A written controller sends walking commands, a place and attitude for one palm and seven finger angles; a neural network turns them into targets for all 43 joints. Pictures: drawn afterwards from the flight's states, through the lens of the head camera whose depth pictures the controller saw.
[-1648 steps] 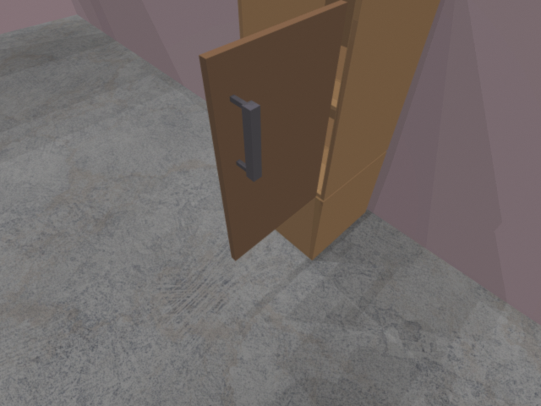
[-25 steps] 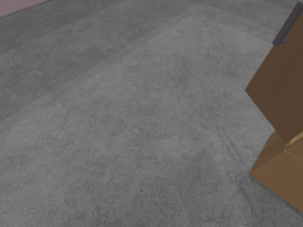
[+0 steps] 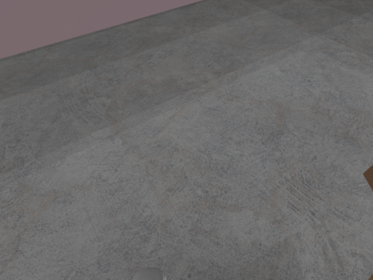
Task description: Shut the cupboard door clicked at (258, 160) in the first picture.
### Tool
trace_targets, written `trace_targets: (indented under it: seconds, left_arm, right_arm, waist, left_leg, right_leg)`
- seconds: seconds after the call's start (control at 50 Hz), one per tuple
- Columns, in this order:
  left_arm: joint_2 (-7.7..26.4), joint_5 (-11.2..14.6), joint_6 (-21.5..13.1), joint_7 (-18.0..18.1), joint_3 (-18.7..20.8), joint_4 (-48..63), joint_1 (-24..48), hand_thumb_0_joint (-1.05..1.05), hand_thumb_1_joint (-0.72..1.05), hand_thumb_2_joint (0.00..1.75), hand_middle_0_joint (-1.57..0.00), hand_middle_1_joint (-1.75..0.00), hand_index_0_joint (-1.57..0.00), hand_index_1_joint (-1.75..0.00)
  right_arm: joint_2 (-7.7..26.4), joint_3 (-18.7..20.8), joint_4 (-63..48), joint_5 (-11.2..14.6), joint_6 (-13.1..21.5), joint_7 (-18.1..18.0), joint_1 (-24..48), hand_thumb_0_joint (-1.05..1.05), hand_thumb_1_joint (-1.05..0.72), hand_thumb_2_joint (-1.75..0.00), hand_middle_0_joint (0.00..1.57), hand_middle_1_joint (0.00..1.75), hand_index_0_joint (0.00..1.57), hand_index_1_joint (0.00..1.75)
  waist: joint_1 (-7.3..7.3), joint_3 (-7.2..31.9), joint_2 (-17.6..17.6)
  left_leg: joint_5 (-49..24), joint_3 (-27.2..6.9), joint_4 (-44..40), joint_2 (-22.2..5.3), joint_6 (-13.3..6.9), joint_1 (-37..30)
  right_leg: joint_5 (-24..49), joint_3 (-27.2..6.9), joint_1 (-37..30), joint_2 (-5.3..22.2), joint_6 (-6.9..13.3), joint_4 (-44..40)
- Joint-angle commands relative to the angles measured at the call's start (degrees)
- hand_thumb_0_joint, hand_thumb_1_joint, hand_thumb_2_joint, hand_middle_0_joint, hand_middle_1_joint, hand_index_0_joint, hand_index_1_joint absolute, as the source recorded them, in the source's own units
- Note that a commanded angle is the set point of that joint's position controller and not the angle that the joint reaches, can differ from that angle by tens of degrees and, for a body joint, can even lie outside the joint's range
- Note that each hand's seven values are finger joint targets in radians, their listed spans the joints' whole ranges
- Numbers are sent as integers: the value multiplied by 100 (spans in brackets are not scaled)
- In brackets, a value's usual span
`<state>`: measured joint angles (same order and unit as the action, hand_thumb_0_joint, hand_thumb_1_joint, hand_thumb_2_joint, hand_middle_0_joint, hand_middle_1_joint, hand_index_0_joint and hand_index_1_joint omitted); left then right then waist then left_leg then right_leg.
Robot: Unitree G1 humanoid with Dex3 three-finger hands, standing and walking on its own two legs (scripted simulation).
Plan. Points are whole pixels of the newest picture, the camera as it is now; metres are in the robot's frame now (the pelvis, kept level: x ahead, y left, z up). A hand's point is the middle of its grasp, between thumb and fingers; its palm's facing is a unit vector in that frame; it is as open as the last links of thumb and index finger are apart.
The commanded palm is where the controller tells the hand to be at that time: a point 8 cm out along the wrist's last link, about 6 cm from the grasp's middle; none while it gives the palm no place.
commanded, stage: walk to a spot facing it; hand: left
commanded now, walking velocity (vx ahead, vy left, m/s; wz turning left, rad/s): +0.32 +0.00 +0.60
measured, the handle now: out of the picture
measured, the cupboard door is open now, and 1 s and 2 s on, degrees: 58 58 58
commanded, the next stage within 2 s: turn to face it in 0.56 s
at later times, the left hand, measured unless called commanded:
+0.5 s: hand (85, 275) +0.16 +0.27 -0.18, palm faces +0.30 -0.93 -0.21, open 7.4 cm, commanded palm none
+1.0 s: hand (109, 195) +0.37 +0.26 -0.16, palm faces +0.28 -0.93 -0.23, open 7.1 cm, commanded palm none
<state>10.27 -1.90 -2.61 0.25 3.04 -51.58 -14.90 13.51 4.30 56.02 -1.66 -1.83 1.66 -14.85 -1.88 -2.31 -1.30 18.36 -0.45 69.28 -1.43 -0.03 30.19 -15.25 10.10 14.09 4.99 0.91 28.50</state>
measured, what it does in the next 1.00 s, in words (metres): walks ahead: left foot, then right foot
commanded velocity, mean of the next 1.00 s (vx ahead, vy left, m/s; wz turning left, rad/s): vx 0.19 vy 0.00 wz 0.06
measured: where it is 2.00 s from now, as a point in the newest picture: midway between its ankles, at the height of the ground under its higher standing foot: (175, 237)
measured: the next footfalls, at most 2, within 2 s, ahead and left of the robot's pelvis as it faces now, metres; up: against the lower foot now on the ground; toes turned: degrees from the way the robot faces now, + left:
left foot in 0.32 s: +0.24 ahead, +0.16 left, +0.00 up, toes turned +18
right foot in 0.76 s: +0.44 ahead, -0.01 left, +0.00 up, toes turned +14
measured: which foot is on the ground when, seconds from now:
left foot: up 0.00-0.30, down 0.32-0.78, up 0.80-1.00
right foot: down 0.00-0.30, up 0.32-0.74, down 0.76-1.00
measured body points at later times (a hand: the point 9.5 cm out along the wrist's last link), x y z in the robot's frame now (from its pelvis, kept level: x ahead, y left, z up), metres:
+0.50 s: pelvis +0.18 +0.07 -0.01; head +0.21 +0.09 +0.44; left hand +0.15 +0.32 -0.16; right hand +0.34 -0.14 -0.14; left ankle +0.20 +0.15 -0.74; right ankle +0.22 -0.10 -0.66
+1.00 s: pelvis +0.36 +0.06 +0.00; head +0.39 +0.06 +0.45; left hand +0.36 +0.31 -0.14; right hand +0.44 -0.16 -0.16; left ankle +0.31 +0.19 -0.69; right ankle +0.40 -0.02 -0.74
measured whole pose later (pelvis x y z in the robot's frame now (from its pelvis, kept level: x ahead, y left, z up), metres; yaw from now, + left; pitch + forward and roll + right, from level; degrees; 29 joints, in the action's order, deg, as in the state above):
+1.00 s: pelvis +0.36 +0.06 +0.00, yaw +14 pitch +1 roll +1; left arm 9.4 -1.1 -0.6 1.6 3.6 -55.6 -11.9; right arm 9.7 2.3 57.7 -0.7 -1.0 -1.5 -13.4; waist -0.9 -3.7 0.0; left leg 24.6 2.0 52.8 -2.3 2.9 24.9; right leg -10.5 0.9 15.3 -1.2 2.7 24.9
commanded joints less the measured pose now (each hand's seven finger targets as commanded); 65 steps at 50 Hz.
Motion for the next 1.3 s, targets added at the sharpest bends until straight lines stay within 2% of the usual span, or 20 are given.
trace_targets:
  seconds: [0.0, 0.16, 0.24, 0.26, 0.28, 0.3, 0.32, 0.36, 0.42, 0.7, 0.72, 0.76, 0.78, 0.82, 0.9, 1.08, 1.12, 1.14, 1.22, 1.28]
  left_arm:
    - [727, 13, -242, 59, 227, 7, -641, 0, 90, 90, -20, -30, -20, -30]
    - [910, 8, -241, 74, 225, -312, -1075, 0, 90, 90, -20, -30, -20, -30]
    - [1233, 63, -189, 47, 264, -219, -741, 0, 90, 90, -20, -30, -20, -30]
    - [1172, 84, -166, -6, 269, -125, -631, 0, 90, 90, -20, -30, -20, -30]
    - [826, 142, -124, -118, 231, 168, -675, 0, 90, 90, -20, -30, -20, -30]
    - [895, 126, -99, -89, 159, 535, 66, 0, 90, 90, -20, -30, -20, -30]
    - [849, 105, -108, -43, 192, 679, 331, 0, 90, 90, -20, -30, -20, -30]
    - [704, 21, -7, -65, 215, 318, 0, 0, 90, 90, -20, -30, -20, -30]
    - [546, -34, 113, -136, 206, 53, -428, 0, 90, 90, -20, -30, -20, -30]
    - [446, 27, 58, -91, 62, 252, 308, 0, 90, 90, -20, -30, -20, -30]
    - [649, 35, 4, -48, 92, 76, -128, 0, 90, 90, -20, -30, -20, -30]
    - [1306, 18, -51, 42, 206, -262, -955, 0, 90, 90, -20, -30, -20, -30]
    - [1248, 76, -90, 67, 227, -297, -981, 0, 90, 90, -20, -30, -20, -30]
    - [920, 89, 8, 151, 186, -226, -354, 0, 90, 90, -20, -30, -20, -30]
    - [846, 80, 81, 133, 217, -149, 62, 0, 90, 90, -20, -30, -20, -30]
    - [1014, 85, 332, 56, 381, 119, 456, 0, 90, 90, -20, -30, -20, -30]
    - [529, 153, 387, -22, 277, 274, 256, 0, 90, 90, -20, -30, -20, -30]
    - [625, 141, 365, -57, 286, 412, 356, 0, 90, 90, -20, -30, -20, -30]
    - [728, 75, 516, -198, 369, 287, 252, 0, 90, 90, -20, -30, -20, -30]
    - [591, 83, 550, -235, 283, 386, 393, 0, 90, 90, -20, -30, -20, -30]
  right_arm:
    - [-7, -22, -603, 8, 148, 107, 499, 0, -90, -90, 20, 30, 20, 30]
    - [-69, -147, -1026, 10, 224, 236, 1496, 0, -90, -90, 20, 30, 20, 30]
    - [338, -22, -787, -36, 288, 138, 242, 0, -90, -90, 20, 30, 20, 30]
    - [795, 98, -584, -59, 301, 67, -630, 0, -90, -90, 20, 30, 20, 30]
    - [1636, 301, -483, -104, 338, -21, -1201, 0, -90, -90, 20, 30, 20, 30]
    - [1881, 334, -385, 18, 304, -111, -1468, 0, -90, -90, 20, 30, 20, 30]
    - [1703, 261, -515, 7, 333, -156, -1141, 0, -90, -90, 20, 30, 20, 30]
    - [1062, 84, -760, 18, 407, -208, -97, 0, -90, -90, 20, 30, 20, 30]
    - [744, -33, -702, -4, 501, -235, 198, 0, -90, -90, 20, 30, 20, 30]
    - [359, -52, 45, 36, 453, -286, -635, 0, -90, -90, 20, 30, 20, 30]
    - [232, -81, 123, 77, 468, -273, -717, 0, -90, -90, 20, 30, 20, 30]
    - [-74, -134, 77, 99, 498, -252, -1102, 0, -90, -90, 20, 30, 20, 30]
    - [15, -159, 75, 100, 430, -312, -1027, 0, -90, -90, 20, 30, 20, 30]
    - [94, -141, 48, 122, 388, -339, -533, 0, -90, -90, 20, 30, 20, 30]
    - [-201, -186, -19, 94, 156, -302, -375, 0, -90, -90, 20, 30, 20, 30]
    - [167, -76, -396, 113, 179, -355, -244, 0, -90, -90, 20, 30, 20, 30]
    - [990, 55, -494, 17, 250, -396, -387, 0, -90, -90, 20, 30, 20, 30]
    - [1167, 73, -628, -31, 216, -431, -420, 0, -90, -90, 20, 30, 20, 30]
    - [871, -30, -921, -36, 214, -428, 549, 0, -90, -90, 20, 30, 20, 30]
    - [916, 16, -834, -48, 184, -404, 340, 0, -90, -90, 20, 30, 20, 30]
  waist:
    - [255, 58, 933]
    - [432, -184, 915]
    - [-302, 447, 805]
    - [-764, 1000, 193]
    - [-863, 1492, -1485]
    - [-986, 1435, -708]
    - [-724, 988, 57]
    - [-270, 382, -874]
    - [121, 272, -583]
    - [248, 232, -245]
    - [418, 401, 57]
    - [519, 857, 1266]
    - [532, 1048, 1825]
    - [402, 557, 1179]
    - [104, 531, 688]
    - [-124, 472, 820]
    - [-122, 479, -1364]
    - [-197, 387, -1247]
    - [255, 155, -918]
    - [127, 301, -939]
  left_leg:
    - [-342, 153, -461, -356, 121, 1088]
    - [-340, 727, -2689, -249, -140, 693]
    - [-304, 1145, -3482, 376, -489, -1812]
    - [-352, 523, -3843, -8, -695, -3416]
    - [-603, -2569, -4426, -1908, -1495, -4700]
    - [-1138, -3390, -4985, -2434, -1808, -4677]
    - [-523, -3034, -5112, -2469, -1645, -3678]
    - [692, -2135, -5533, -1815, -1232, -2178]
    - [60, -1363, -5593, -1279, -1083, -1600]
    - [-1865, -600, -4668, -782, -770, -1966]
    - [-1747, -353, -4152, -589, -549, -1732]
    - [1079, 530, -2127, 390, -44, -247]
    - [1928, 249, -1244, 177, 27, -84]
    - [1508, -5, -886, -141, 112, 91]
    - [668, 248, -1341, -148, 313, -423]
    - [-555, 215, -4097, -5, 318, -2239]
    - [-790, -1632, -5179, -1817, -363, -2857]
    - [-1072, -2124, -5409, -2563, -964, -2406]
    - [-1892, -643, -5175, -1937, -857, -1905]
    - [-2476, 61, -4869, -1761, -741, -2114]
  right_leg:
    - [1493, -562, -1231, 1453, 348, -1539]
    - [3140, 250, -1948, 1702, 318, -1117]
    - [4114, 836, -1094, 1564, 110, 786]
    - [2817, 844, -6, 1340, -90, 2249]
    - [-1356, 604, 2087, 303, -448, 4325]
    - [-1815, -428, 2842, 152, -332, 4965]
    - [-1490, -701, 2832, 285, -301, 5194]
    - [-840, -993, 2465, 583, -325, 4697]
    - [-348, -896, 1871, 437, -373, 3759]
    - [938, -533, -118, -357, -240, -55]
    - [1341, -890, -888, -161, -140, -356]
    - [3407, -2910, -2455, 1662, 858, -606]
    - [4104, -3412, -2314, 1886, 1315, -795]
    - [4308, -3006, -1667, 1589, 1465, -799]
    - [4003, -2082, -650, 965, 1079, -919]
    - [1140, -2595, 766, 377, 531, -565]
    - [-1097, -1562, 1854, -840, -44, 998]
    - [-1965, -1108, 1809, -785, -173, 2149]
    - [-1284, -1031, 1743, -297, -348, 3435]
    - [-1108, -688, 1232, -342, -374, 2400]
